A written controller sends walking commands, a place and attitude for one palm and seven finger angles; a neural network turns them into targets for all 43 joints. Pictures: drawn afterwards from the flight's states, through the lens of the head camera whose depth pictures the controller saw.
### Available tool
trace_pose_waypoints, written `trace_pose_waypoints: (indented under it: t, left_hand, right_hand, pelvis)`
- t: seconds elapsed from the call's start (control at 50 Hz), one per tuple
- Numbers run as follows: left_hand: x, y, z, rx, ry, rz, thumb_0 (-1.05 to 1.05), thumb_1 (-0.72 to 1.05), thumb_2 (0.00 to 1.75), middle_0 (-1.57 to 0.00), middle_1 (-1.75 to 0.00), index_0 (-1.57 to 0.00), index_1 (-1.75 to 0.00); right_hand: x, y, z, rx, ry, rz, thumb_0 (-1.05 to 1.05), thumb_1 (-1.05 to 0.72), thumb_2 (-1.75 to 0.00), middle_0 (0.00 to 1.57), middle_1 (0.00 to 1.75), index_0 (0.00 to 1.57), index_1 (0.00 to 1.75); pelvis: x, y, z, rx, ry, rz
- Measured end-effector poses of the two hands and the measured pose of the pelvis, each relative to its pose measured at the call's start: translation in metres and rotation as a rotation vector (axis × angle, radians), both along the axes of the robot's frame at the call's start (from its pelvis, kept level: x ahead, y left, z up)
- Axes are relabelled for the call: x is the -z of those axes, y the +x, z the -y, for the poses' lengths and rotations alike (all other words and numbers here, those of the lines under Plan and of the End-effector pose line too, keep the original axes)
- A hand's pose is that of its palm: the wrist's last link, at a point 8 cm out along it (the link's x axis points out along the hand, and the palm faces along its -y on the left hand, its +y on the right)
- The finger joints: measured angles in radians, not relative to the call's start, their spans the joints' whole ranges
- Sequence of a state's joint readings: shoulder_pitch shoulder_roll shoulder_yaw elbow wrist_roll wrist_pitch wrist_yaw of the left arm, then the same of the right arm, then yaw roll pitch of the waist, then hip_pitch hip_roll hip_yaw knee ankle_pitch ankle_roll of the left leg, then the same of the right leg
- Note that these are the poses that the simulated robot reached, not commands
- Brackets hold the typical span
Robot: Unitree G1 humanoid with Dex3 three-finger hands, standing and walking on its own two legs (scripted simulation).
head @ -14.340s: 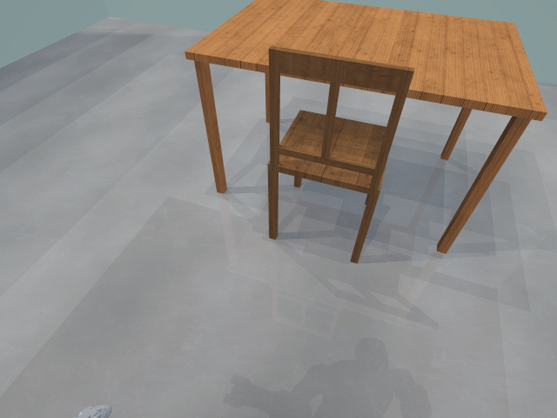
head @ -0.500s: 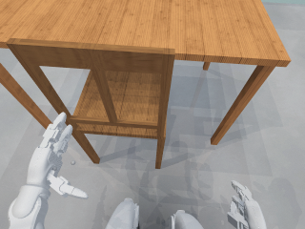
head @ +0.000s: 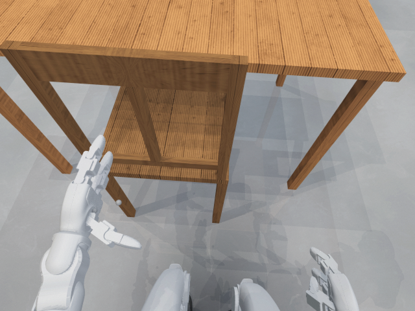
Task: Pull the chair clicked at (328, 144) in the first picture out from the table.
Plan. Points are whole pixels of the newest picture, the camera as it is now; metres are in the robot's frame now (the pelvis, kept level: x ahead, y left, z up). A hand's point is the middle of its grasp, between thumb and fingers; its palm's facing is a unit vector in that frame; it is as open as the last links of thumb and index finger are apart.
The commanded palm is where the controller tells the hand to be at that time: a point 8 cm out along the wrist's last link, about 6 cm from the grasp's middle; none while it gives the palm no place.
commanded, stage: aim the fingers beside a spindle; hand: left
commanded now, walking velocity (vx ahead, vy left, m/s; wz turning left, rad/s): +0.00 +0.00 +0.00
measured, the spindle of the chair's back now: (147, 128) +0.49 +0.17 +0.00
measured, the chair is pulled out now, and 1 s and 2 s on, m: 0.00 0.00 0.00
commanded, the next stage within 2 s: none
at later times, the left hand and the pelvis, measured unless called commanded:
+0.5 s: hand (141, 191) +0.33 +0.15 +0.02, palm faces -0.01 -1.00 -0.06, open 16.9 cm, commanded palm +0.31 +0.20 +0.02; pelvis +0.00 -0.01 -0.01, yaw +0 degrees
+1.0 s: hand (137, 187) +0.33 +0.16 +0.02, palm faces -0.01 -1.00 -0.06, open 16.9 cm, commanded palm +0.31 +0.20 +0.01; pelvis +0.00 -0.02 -0.01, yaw +0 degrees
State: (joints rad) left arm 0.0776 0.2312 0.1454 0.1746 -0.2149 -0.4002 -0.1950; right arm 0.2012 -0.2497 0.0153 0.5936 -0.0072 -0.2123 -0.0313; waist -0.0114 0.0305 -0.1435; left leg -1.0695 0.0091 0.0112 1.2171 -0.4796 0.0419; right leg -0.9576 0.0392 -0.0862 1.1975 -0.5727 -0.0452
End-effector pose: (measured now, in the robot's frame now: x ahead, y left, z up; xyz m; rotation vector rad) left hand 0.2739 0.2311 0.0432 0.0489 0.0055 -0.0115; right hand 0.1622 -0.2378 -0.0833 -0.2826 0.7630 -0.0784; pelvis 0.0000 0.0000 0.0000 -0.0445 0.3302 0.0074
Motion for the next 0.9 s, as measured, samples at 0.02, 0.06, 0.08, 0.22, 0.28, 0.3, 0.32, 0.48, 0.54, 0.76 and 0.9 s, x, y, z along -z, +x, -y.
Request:
trace_pose_waypoints:
  t: [0.02,0.06,0.08,0.22,0.28,0.3,0.32,0.48,0.54,0.76,0.9]
  left_hand:
    - [0.002,0.001,0.000,0.001,-0.001,-0.007,-0.01,-0.49,0.30,-0.06,-0.08,-0.06,-0.08]
    - [0.006,0.003,0.003,0.005,-0.006,-0.024,-0.01,-0.49,0.30,-0.06,-0.08,-0.06,-0.08]
    - [0.008,0.004,0.004,0.008,-0.009,-0.030,-0.01,-0.49,0.30,-0.06,-0.08,-0.06,-0.08]
    - [0.010,0.017,0.016,0.017,-0.004,-0.009,-0.01,-0.50,0.30,-0.06,-0.08,-0.06,-0.08]
    - [0.009,0.023,0.021,0.018,0.000,0.004,-0.01,-0.50,0.30,-0.06,-0.08,-0.06,-0.08]
    - [0.009,0.025,0.022,0.018,0.002,0.002,-0.01,-0.49,0.30,-0.06,-0.08,-0.06,-0.08]
    - [0.010,0.026,0.023,0.017,0.003,-0.003,-0.01,-0.49,0.30,-0.06,-0.08,-0.06,-0.08]
    - [0.023,0.031,0.028,-0.003,0.009,-0.042,-0.01,-0.49,0.30,-0.06,-0.08,-0.06,-0.08]
    - [0.020,0.034,0.030,-0.007,0.013,-0.013,-0.01,-0.49,0.30,-0.06,-0.08,-0.06,-0.08]
    - [0.034,0.045,0.040,0.003,0.015,-0.042,-0.01,-0.49,0.30,-0.06,-0.08,-0.06,-0.08]
    - [0.023,0.041,0.017,-0.054,0.032,0.001,-0.01,-0.49,0.30,-0.06,-0.08,-0.06,-0.08]
  right_hand:
    - [0.001,0.001,-0.001,-0.001,0.002,-0.001,0.01,-0.90,-0.90,0.20,0.30,0.20,0.30]
    - [0.002,0.003,-0.002,-0.004,0.004,-0.002,0.01,-0.90,-0.90,0.20,0.30,0.20,0.30]
    - [0.003,0.004,-0.003,-0.005,0.004,-0.002,0.01,-0.90,-0.90,0.20,0.30,0.20,0.30]
    - [0.007,0.006,-0.003,-0.011,0.004,-0.014,0.01,-0.90,-0.90,0.20,0.30,0.20,0.30]
    - [0.011,0.004,-0.001,-0.008,0.008,-0.027,0.01,-0.90,-0.90,0.20,0.30,0.20,0.30]
    - [0.012,0.004,-0.001,-0.006,0.010,-0.032,0.01,-0.90,-0.90,0.20,0.30,0.20,0.30]
    - [0.013,0.003,0.000,-0.004,0.013,-0.037,0.01,-0.90,-0.90,0.20,0.30,0.20,0.30]
    - [0.021,-0.006,0.011,0.017,0.015,-0.078,0.01,-0.90,-0.90,0.20,0.30,0.20,0.30]
    - [0.024,-0.009,0.016,0.022,0.011,-0.090,0.01,-0.90,-0.90,0.20,0.30,0.20,0.30]
    - [0.034,-0.018,0.029,0.054,0.018,-0.121,0.01,-0.90,-0.90,0.20,0.30,0.20,0.30]
    - [0.035,-0.024,0.031,0.066,0.019,-0.135,0.01,-0.90,-0.90,0.20,0.30,0.20,0.30]
  pelvis:
    - [0.001,0.000,0.000,0.000,0.000,-0.002]
    - [0.001,0.000,-0.001,-0.001,-0.001,-0.005]
    - [0.002,0.000,-0.001,-0.002,-0.002,-0.006]
    - [0.005,0.000,0.000,-0.004,-0.002,-0.016]
    - [0.006,0.001,0.001,-0.002,0.000,-0.021]
    - [0.006,0.001,0.002,-0.001,0.002,-0.023]
    - [0.006,0.002,0.002,0.000,0.004,-0.024]
    - [0.009,0.003,0.010,0.005,0.014,-0.033]
    - [0.011,0.003,0.013,0.005,0.016,-0.036]
    - [0.016,0.001,0.021,0.015,0.031,-0.052]
    - [0.015,0.001,0.022,0.018,0.032,-0.048]
